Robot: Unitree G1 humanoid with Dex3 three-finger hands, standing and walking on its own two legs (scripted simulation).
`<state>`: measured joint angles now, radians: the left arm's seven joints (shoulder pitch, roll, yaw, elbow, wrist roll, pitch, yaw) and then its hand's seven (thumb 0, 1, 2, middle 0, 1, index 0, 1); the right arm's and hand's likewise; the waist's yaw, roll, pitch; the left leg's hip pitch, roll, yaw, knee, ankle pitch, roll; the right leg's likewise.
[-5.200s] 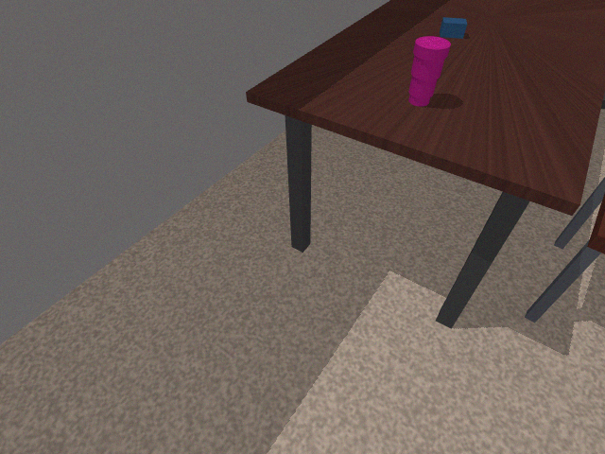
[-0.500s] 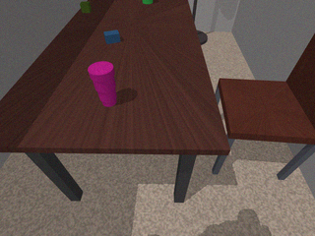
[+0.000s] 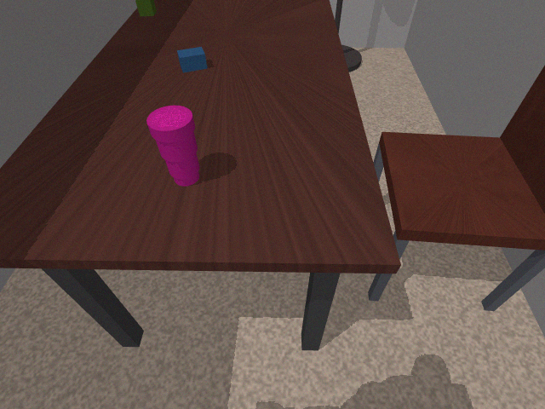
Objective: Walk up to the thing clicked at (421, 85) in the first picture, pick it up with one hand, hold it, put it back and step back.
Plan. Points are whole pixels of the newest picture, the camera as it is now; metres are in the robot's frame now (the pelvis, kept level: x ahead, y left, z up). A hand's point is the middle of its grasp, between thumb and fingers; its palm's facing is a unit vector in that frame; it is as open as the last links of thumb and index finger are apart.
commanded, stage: stand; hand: left
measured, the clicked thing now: (179, 150) +0.59 +0.22 +0.04
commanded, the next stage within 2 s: rise first in 1.44 s
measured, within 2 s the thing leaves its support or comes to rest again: neither
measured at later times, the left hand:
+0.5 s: hand out of the picture +0.08 +0.25 -0.16, palm faces -0.02 -0.94 -0.34, open 7.4 cm
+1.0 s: hand out of the picture +0.06 +0.26 -0.16, palm faces -0.03 -0.94 -0.34, open 7.4 cm
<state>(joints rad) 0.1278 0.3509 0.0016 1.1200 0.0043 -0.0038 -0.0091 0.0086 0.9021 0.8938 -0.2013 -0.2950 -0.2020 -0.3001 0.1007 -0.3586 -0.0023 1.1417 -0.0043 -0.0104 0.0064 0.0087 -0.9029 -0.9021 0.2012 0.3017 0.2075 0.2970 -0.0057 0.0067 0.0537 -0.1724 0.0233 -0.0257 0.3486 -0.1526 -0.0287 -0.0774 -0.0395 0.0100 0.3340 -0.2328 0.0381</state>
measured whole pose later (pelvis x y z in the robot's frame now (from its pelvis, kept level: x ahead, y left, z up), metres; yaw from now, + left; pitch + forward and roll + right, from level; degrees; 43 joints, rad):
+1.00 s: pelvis -0.01 +0.00 +0.00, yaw +0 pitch -2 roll +0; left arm 0.15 0.35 0.01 1.11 0.01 0.00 -0.01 0.01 0.90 0.89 -0.20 -0.30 -0.20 -0.30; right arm 0.12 -0.36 -0.01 1.13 -0.01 -0.01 0.01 0.01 -0.90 -0.90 0.20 0.30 0.21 0.30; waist -0.01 0.00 0.05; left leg -0.16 0.02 -0.02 0.35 -0.15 -0.02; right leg -0.06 -0.04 0.01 0.33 -0.22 0.04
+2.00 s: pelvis +0.01 +0.00 -0.01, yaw -1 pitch +1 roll +0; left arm 0.23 0.29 0.16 0.54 -0.05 -0.06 0.07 0.01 -0.09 0.14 -0.06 -0.05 -0.07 -0.05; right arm 0.20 -0.25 -0.08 0.69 0.05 -0.05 -0.06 0.01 0.10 -0.16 0.06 0.06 0.06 0.05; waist 0.01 0.02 -0.02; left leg -0.25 0.03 -0.01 0.44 -0.21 -0.03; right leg -0.17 -0.04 0.03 0.44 -0.29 0.04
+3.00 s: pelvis -0.01 +0.00 -0.01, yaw +0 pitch -4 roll +0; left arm 0.46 0.32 0.30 -0.15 -0.05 -0.25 0.02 -0.01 -0.57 0.01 -0.05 -0.04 -0.05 -0.05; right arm 0.26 -0.22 -0.13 0.62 0.02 -0.12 -0.05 -0.01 0.50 -0.04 0.05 0.05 0.06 0.05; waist 0.05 0.05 0.04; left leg -0.18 0.02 -0.03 0.44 -0.19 -0.03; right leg -0.10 -0.04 0.01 0.45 -0.29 0.03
